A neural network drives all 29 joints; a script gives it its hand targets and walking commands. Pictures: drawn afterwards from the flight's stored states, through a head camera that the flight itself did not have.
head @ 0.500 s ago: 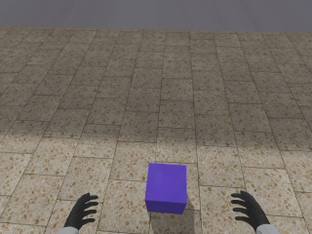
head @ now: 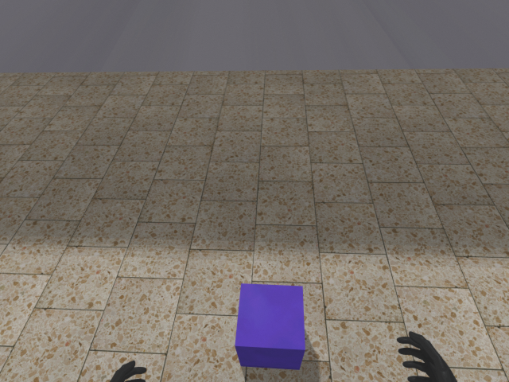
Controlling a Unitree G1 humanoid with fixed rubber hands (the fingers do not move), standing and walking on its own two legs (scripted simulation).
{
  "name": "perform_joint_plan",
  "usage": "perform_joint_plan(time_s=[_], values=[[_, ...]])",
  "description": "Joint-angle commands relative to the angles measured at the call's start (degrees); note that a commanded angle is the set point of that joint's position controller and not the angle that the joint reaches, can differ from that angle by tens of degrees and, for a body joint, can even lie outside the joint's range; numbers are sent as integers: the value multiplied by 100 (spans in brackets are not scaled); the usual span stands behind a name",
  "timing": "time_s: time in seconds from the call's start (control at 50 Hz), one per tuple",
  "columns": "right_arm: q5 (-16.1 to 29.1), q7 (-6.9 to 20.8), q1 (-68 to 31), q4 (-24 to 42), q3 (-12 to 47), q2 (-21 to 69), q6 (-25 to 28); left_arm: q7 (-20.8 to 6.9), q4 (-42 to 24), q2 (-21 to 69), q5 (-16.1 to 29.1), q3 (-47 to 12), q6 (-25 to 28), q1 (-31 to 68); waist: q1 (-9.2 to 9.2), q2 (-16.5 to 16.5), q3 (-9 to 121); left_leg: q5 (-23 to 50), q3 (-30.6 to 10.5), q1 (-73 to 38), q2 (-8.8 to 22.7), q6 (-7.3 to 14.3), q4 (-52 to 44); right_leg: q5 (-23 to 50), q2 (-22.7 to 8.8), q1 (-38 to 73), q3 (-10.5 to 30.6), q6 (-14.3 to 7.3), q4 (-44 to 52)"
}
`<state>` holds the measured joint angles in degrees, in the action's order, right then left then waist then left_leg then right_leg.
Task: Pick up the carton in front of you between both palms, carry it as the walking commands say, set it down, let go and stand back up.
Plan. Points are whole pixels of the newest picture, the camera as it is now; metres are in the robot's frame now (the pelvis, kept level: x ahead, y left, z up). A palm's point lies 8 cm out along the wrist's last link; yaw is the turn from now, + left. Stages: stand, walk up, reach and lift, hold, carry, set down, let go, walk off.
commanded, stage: stand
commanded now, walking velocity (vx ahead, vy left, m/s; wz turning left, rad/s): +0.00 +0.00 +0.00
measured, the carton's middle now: (270, 327) +0.42 -0.01 -0.64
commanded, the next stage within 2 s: none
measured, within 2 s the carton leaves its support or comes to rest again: neither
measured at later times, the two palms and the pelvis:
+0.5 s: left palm out of the picture +0.13 +0.24 -0.12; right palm out of the picture +0.07 -0.28 -0.12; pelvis +0.04 -0.01 -0.01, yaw -4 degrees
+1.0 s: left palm out of the picture +0.07 +0.23 -0.13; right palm out of the picture -0.02 -0.26 -0.14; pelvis +0.02 -0.01 -0.01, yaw -6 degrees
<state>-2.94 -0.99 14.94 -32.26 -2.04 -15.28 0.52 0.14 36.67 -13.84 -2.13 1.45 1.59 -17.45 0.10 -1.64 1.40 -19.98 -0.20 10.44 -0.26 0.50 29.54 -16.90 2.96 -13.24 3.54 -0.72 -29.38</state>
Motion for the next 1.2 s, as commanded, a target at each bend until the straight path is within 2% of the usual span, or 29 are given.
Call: perform_joint_plan(time_s=[0.0,0.04,0.1,0.3,0.74,1.18], values=[[54,-33,-55,119,-146,-592,398,-5,-180,-582,44,137,365,240,-119,318,481,661,-545,-196,610,-98,-301,1548,-645,-376,693,23,326],[80,-51,57,-31,-127,-643,406,15,-28,-613,59,119,369,75,-109,249,575,1253,-475,-214,617,-106,-157,2059,-611,-331,678,-24,133],[114,-85,255,-216,-68,-651,350,63,142,-670,71,100,313,-176,-93,189,532,1713,-370,-152,619,-95,0,2270,-563,-381,667,-71,-32],[195,-174,662,-578,51,-686,187,147,361,-696,113,61,141,-430,-76,108,332,2261,-103,-44,598,-72,213,2634,-484,-415,709,-189,-350],[187,-216,1051,-1458,136,-589,-81,235,886,-626,121,-13,-79,-533,-104,240,-127,1228,156,-217,535,4,-113,2292,-424,-465,977,-300,-162],[174,-191,1354,-2594,332,-261,-118,244,2014,-298,149,-212,-154,-641,-60,209,-508,1056,173,-405,605,64,-504,1833,-430,-426,986,-254,224]])
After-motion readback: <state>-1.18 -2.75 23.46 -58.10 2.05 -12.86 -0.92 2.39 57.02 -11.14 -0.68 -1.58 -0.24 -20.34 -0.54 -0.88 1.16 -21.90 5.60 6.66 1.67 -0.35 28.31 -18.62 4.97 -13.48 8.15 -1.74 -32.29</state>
